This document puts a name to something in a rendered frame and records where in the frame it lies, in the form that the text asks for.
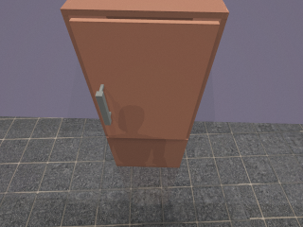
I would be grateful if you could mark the handle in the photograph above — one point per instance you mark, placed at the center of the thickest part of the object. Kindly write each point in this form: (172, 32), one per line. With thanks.
(103, 107)

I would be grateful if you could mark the cupboard door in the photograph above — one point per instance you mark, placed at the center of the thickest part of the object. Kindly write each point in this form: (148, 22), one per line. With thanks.
(152, 71)

